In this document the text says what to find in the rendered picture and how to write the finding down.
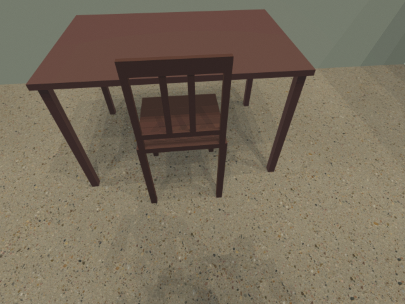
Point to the table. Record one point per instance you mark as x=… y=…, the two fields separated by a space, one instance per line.
x=84 y=56

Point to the chair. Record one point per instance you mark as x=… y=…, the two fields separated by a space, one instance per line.
x=178 y=123

